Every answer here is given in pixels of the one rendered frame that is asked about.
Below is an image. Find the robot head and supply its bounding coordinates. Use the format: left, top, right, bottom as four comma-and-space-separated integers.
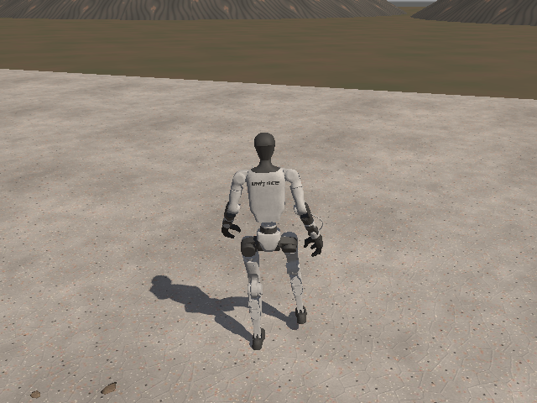
251, 133, 280, 173

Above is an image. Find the right robot upper arm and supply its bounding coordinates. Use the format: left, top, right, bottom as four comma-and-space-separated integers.
283, 168, 307, 216

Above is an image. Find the robot left hand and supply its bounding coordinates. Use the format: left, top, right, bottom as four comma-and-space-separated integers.
222, 224, 241, 238

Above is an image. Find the robot right hand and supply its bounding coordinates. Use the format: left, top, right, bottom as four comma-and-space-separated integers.
304, 235, 323, 257

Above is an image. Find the left robot upper arm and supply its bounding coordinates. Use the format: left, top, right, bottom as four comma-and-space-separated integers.
227, 170, 248, 214

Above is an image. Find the robot left forearm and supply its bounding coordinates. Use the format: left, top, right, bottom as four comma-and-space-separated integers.
222, 202, 236, 228

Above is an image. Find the robot right thigh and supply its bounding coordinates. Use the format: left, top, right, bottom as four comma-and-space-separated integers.
280, 232, 299, 275

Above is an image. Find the robot right forearm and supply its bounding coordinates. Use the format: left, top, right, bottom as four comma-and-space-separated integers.
300, 202, 320, 239

